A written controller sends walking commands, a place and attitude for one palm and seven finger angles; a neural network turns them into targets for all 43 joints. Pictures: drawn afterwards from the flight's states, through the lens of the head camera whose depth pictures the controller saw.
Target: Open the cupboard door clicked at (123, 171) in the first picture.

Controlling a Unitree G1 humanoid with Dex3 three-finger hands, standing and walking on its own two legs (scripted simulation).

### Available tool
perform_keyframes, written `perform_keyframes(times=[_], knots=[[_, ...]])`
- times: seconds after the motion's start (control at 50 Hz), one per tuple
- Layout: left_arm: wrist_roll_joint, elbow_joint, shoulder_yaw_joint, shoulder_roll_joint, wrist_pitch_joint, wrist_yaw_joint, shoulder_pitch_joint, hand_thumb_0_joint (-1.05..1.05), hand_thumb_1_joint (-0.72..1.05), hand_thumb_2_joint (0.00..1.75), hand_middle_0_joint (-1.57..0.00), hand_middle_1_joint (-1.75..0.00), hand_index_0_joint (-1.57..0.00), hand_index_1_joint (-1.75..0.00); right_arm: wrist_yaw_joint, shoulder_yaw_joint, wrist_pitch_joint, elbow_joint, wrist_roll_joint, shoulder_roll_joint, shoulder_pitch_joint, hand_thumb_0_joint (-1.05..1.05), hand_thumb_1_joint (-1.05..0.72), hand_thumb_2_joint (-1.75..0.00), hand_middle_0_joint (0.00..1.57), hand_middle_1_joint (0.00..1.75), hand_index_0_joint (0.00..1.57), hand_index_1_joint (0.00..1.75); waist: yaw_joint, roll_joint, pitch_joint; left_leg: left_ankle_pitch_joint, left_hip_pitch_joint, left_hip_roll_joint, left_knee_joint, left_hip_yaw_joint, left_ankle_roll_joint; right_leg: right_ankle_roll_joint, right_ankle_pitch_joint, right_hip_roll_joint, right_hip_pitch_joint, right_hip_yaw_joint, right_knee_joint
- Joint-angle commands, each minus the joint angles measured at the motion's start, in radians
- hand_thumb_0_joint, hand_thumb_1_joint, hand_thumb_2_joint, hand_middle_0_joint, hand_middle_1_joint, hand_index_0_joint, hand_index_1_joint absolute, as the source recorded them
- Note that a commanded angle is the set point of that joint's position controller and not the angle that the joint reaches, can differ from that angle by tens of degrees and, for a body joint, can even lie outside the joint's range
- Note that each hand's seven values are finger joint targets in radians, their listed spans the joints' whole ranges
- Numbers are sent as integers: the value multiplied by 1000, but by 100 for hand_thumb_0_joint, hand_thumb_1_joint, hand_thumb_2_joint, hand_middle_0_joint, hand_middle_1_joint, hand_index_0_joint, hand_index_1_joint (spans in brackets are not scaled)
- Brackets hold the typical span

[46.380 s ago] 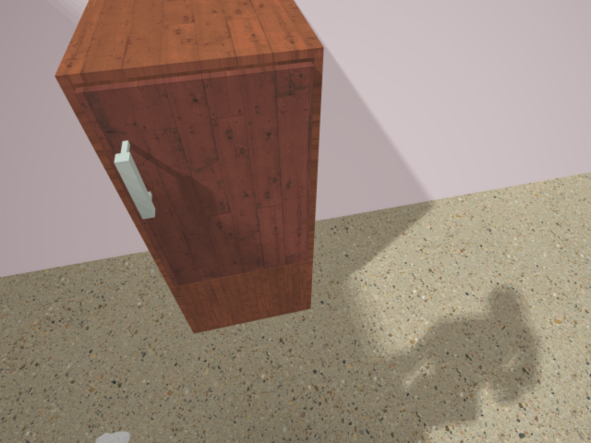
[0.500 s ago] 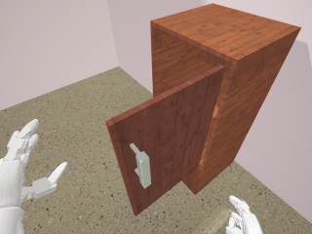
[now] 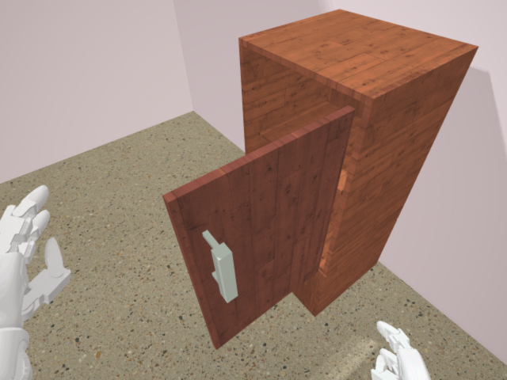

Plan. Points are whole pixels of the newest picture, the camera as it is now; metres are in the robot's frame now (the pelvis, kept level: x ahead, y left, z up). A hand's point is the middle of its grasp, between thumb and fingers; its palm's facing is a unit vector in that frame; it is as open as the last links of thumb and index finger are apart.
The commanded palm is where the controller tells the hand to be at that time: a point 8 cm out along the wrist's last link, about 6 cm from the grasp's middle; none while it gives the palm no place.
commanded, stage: draw the hand back to the body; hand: left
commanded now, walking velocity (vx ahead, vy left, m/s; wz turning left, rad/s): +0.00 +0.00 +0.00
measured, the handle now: (219, 266) +0.30 +0.11 +0.00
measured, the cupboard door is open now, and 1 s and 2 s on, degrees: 90 90 90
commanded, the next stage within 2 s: step back with the hand held close in 0.02 s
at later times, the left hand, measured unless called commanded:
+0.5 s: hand (51, 284) +0.17 +0.27 +0.15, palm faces +0.34 -0.77 -0.53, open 7.4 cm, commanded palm +0.11 +0.31 +0.17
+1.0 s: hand out of the picture +0.09 +0.29 +0.16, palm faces +0.47 -0.77 -0.44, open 7.4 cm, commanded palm +0.02 +0.33 +0.17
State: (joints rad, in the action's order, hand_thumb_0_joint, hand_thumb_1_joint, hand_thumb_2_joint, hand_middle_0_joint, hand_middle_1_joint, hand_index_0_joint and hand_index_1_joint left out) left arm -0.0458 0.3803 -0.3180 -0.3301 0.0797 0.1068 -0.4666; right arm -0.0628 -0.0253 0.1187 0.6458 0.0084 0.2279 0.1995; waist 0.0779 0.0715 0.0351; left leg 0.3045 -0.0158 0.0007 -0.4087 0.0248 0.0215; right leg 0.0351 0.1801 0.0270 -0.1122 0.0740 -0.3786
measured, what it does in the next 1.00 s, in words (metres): shifts its weight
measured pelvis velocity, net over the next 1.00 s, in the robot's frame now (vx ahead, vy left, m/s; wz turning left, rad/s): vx -0.11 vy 0.03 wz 0.02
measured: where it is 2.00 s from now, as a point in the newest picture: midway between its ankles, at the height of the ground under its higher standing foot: outside the picture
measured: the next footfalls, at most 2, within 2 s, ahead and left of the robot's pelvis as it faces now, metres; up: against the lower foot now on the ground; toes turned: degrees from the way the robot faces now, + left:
right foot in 1.26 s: -0.22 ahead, -0.12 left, +0.00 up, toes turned -3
left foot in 1.52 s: -0.14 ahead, +0.06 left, +0.00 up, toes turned -3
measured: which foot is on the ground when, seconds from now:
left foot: down 0.00-1.00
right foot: down 0.00-0.96, up 0.98-1.00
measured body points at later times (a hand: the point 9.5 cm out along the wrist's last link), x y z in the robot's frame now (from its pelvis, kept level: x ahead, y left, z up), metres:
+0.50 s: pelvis -0.04 +0.02 -0.01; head -0.02 +0.00 +0.44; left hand +0.14 +0.31 +0.18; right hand +0.13 -0.24 -0.09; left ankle -0.05 +0.10 -0.74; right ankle +0.02 -0.10 -0.74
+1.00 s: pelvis -0.11 +0.03 -0.02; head -0.10 +0.05 +0.43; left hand +0.06 +0.33 +0.18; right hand +0.05 -0.21 -0.10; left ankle -0.05 +0.10 -0.74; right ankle -0.02 -0.10 -0.73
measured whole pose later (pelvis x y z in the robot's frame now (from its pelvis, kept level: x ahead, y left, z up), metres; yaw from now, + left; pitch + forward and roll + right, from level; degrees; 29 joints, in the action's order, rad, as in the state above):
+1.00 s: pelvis -0.11 +0.03 -0.02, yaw +1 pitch -1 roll -2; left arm 0.01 0.54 -0.44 -0.39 0.23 0.16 -0.50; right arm -0.08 0.00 0.08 0.59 0.01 0.21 0.22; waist -0.01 -0.02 0.05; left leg 0.24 -0.41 -0.03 -0.67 0.04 0.07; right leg -0.01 0.24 0.03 -0.45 -0.02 -0.68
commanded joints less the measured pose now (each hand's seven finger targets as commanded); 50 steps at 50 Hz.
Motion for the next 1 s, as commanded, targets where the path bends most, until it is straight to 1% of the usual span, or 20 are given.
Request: perform_keyframes(times=[0.0,0.1,0.12,0.14,0.16,0.18,0.3,0.42,0.54,0.62,0.68,0.7,0.76,0.8,0.86,0.9,0.92,0.94,0.96,0.98], knots=[[-2,186,-122,-188,72,24,98,0,90,90,-20,-30,-20,-30,-15,39,58,-156,-5,100,-136,0,-90,-90,20,30,20,30,-6,1,-37,-248,-124,24,75,-29,-4,-2,-108,-40,89,-73,60],[-7,159,-123,-185,78,21,91,0,90,90,-20,-30,-20,-30,-16,43,59,-152,-5,99,-140,0,-90,-90,20,30,20,30,-4,-32,-39,-213,-123,22,76,-26,4,-6,-74,-44,88,-80,72],[-9,251,-134,-216,89,24,193,0,90,90,-20,-30,-20,-30,-15,42,64,-159,-7,101,-152,0,-90,-90,20,30,20,30,-9,0,-81,-207,-106,21,74,-29,6,-8,-70,-48,99,-90,72],[0,250,-259,-325,128,34,238,0,90,90,-20,-30,-20,-30,-20,40,48,-193,-20,113,-111,0,-90,-90,20,30,20,30,-61,-60,21,-101,-181,34,34,-45,18,-5,-61,-97,-42,-210,136],[4,163,-202,-244,129,23,125,0,90,90,-20,-30,-20,-30,-20,45,32,-173,-12,101,-107,0,-90,-90,20,30,20,30,-65,-121,-4,-83,-154,27,-10,-48,23,-2,-30,-126,-74,-223,160],[10,158,-185,-231,124,20,82,0,90,90,-20,-30,-20,-30,-15,48,22,-178,-9,105,-113,0,-90,-90,20,30,20,30,-64,-131,-12,-86,-142,22,-34,-41,22,3,-19,-142,-95,-236,177],[9,263,-191,-235,151,36,-36,0,90,90,-20,-30,-20,-30,-20,59,0,-204,-6,125,-114,0,-90,-90,20,30,20,30,-62,47,-184,-250,-173,53,13,-58,8,4,-245,-136,13,-160,19],[5,292,-250,-269,146,53,-95,0,90,90,-20,-30,-20,-30,-29,80,-34,-241,-16,117,-109,0,-90,-90,20,30,20,30,-65,-72,-227,-344,-256,70,-17,-76,-6,-1,-402,-127,48,-156,-85],[18,274,-229,-239,148,64,-95,0,90,90,-20,-30,-20,-30,-37,85,-41,-245,-12,130,-103,0,-90,-90,20,30,20,30,-73,-46,-135,-124,-379,98,31,-115,23,-13,-179,-104,-32,-169,-99],[55,322,-209,-212,148,87,-47,0,90,90,-20,-30,-20,-30,-52,86,-33,-254,17,137,-85,0,-90,-90,20,30,20,30,-74,29,-94,66,-594,154,118,-181,55,-28,-79,-46,62,-126,-242],[86,335,-212,-199,155,101,12,0,90,90,-20,-30,-20,-30,-57,93,-19,-249,35,138,-60,0,-90,-90,20,30,20,30,-84,93,-65,323,-749,199,162,-215,98,-33,28,-20,108,-110,-368],[93,345,-243,-236,164,107,28,0,90,90,-20,-30,-20,-30,-61,98,-11,-246,37,137,-65,0,-90,-90,20,30,20,30,-81,87,-60,340,-774,200,148,-226,112,-33,14,-19,125,-122,-368],[70,348,-233,-237,178,99,23,0,90,90,-20,-30,-20,-30,-52,94,1,-245,20,122,-38,0,-90,-90,20,30,20,30,-101,-88,-75,237,-592,89,-51,-158,64,14,-93,-109,-58,-271,-181],[53,375,-237,-255,190,87,55,0,90,90,-20,-30,-20,-30,-40,95,4,-233,5,119,-46,0,-90,-90,20,30,20,30,-105,-141,-96,201,-449,35,-167,-108,31,53,7,-189,-201,-365,-48],[40,355,-225,-250,202,85,41,0,90,90,-20,-30,-20,-30,-27,79,8,-211,-6,111,-53,0,-90,-90,20,30,20,30,-101,-143,-80,157,-320,25,-234,-97,20,64,196,-214,-359,-349,23],[37,352,-237,-255,208,85,7,0,90,90,-20,-30,-20,-30,-30,75,13,-215,-6,122,-66,0,-90,-90,20,30,20,30,-97,-28,-65,199,-359,76,-78,-158,37,23,218,-140,-341,-262,-59],[36,376,-240,-248,213,84,-2,0,90,90,-20,-30,-20,-30,-31,72,19,-224,-6,128,-72,0,-90,-90,20,30,20,30,-92,57,-69,270,-472,143,66,-244,61,-13,179,-69,-236,-193,-186],[45,380,-268,-253,219,85,-13,0,90,90,-20,-30,-20,-30,-32,77,26,-226,-2,141,-79,0,-90,-90,20,30,20,30,-82,185,-87,387,-627,257,223,-371,102,-47,115,11,-79,-115,-412],[54,383,-276,-254,223,83,4,0,90,90,-20,-30,-20,-30,-33,80,33,-222,8,122,-75,0,-90,-90,20,30,20,30,-81,212,-99,406,-686,325,294,-427,135,-57,171,43,-34,-110,-598],[56,373,-283,-264,226,84,14,0,90,90,-20,-30,-20,-30,-30,86,42,-210,13,113,-65,0,-90,-90,20,30,20,30,-87,157,-102,380,-677,354,306,-430,158,-56,224,46,-65,-134,-718]])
